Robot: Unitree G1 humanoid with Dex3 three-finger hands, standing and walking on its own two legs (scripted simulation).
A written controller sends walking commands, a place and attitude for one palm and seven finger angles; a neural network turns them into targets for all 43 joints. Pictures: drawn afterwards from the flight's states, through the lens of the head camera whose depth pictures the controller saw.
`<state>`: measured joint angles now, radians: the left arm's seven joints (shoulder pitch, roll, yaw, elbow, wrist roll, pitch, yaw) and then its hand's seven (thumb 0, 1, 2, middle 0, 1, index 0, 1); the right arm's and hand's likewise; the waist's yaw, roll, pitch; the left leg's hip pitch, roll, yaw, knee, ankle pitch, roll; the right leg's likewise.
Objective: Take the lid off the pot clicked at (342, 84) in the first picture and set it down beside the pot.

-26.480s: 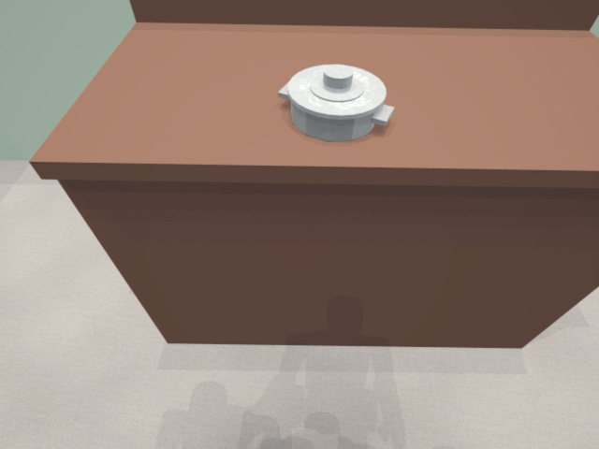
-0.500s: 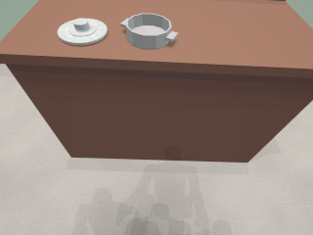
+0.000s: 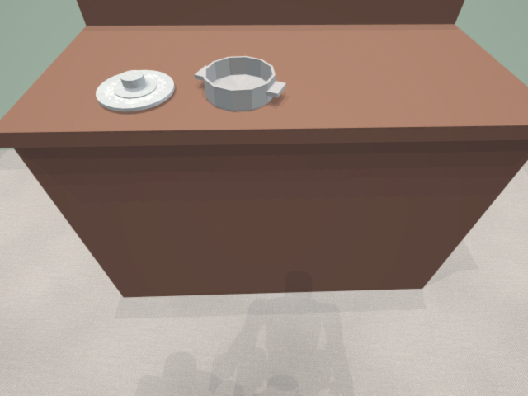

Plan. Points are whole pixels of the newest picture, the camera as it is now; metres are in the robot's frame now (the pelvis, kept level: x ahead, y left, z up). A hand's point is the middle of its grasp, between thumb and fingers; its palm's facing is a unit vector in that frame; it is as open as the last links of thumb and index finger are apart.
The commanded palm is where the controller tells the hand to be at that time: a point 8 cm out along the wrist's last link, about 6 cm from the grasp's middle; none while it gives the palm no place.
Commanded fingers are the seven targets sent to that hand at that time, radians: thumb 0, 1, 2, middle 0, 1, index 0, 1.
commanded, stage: let the arm hang, fingers relaxed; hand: left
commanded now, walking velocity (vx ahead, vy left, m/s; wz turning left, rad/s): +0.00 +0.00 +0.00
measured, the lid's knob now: (133, 79) +0.75 +0.33 +0.11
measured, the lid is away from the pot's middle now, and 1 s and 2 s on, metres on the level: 0.25 0.25 0.25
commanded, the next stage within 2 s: look to check the result in 1.00 s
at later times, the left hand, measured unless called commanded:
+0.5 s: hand out of the picture +0.01 +0.17 -0.18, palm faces +0.01 -0.98 -0.20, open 7.3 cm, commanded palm none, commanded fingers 0.00 0.90 0.90 -0.20 -0.30 -0.20 -0.30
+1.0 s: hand out of the picture +0.01 +0.17 -0.18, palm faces +0.01 -0.98 -0.20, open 7.3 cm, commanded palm none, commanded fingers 0.00 0.90 0.90 -0.20 -0.30 -0.20 -0.30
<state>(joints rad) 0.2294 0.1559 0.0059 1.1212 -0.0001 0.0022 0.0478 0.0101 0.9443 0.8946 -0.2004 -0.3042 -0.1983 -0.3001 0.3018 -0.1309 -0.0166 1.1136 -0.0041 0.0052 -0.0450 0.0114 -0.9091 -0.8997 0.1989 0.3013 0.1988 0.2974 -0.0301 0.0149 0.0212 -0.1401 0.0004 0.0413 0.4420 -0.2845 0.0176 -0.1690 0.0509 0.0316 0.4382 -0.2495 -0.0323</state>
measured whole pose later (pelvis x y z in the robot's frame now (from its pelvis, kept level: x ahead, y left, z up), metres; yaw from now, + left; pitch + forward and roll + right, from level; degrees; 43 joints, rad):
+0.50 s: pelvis +0.00 +0.00 +0.00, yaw +0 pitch -1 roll +0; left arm 0.27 0.14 0.00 1.14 0.00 0.00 0.05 0.01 0.93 0.89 -0.20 -0.30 -0.20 -0.30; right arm 0.32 -0.12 -0.01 1.13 0.00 0.01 -0.05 0.01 -0.90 -0.90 0.20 0.30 0.20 0.30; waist -0.03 0.01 0.03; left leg -0.13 0.01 0.04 0.43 -0.28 0.01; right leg -0.16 0.06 0.03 0.42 -0.25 -0.04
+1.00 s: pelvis +0.01 +0.00 +0.00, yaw +0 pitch -1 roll +0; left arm 0.27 0.14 0.00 1.14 0.00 0.00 0.05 0.01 0.93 0.89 -0.20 -0.30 -0.20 -0.30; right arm 0.31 -0.12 -0.01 1.13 0.00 0.00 -0.05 0.01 -0.90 -0.90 0.20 0.30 0.20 0.30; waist -0.03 0.01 0.03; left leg -0.13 0.01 0.04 0.43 -0.29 0.01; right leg -0.16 0.06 0.03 0.42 -0.25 -0.04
